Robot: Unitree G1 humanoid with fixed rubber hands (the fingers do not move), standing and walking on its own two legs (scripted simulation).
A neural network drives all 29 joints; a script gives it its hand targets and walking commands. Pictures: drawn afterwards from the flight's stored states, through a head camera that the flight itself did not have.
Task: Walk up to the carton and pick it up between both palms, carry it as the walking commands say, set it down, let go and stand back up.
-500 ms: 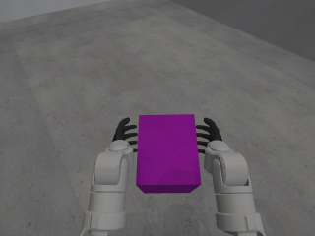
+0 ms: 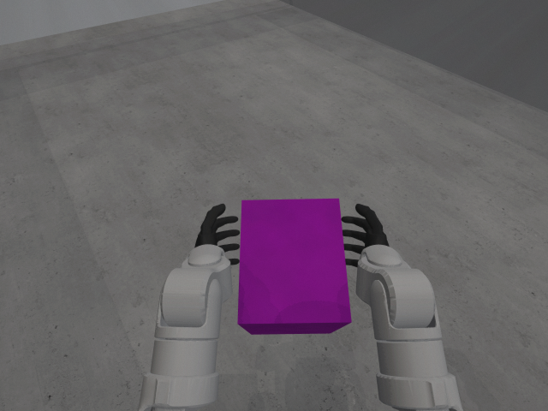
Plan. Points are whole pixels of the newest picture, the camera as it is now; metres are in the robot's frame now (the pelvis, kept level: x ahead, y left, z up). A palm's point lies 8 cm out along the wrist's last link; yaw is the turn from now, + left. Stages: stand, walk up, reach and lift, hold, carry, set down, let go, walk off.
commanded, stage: carry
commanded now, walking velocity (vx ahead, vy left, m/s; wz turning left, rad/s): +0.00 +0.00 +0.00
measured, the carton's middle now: (290, 273) +0.34 +0.00 +0.01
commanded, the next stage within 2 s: none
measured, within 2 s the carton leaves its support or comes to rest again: neither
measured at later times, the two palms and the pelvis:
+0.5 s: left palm (218, 259) +0.32 +0.10 +0.08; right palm (376, 259) +0.32 -0.12 +0.08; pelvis +0.00 -0.01 +0.00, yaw +0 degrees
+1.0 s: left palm (243, 271) +0.30 +0.07 +0.09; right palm (413, 287) +0.27 -0.16 +0.08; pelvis -0.01 -0.02 -0.02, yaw -5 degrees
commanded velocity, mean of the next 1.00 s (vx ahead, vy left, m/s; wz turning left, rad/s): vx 0.00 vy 0.00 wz -0.20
